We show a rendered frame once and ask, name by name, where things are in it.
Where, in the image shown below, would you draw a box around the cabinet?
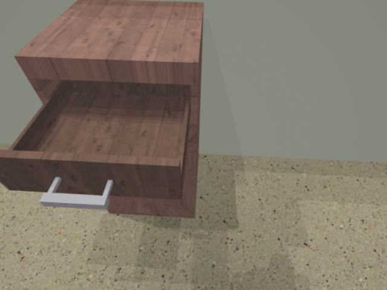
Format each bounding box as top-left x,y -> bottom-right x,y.
14,0 -> 204,218

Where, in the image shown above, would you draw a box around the handle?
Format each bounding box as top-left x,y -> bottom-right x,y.
39,177 -> 114,210

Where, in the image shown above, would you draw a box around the drawer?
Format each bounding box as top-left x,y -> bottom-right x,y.
0,80 -> 191,200

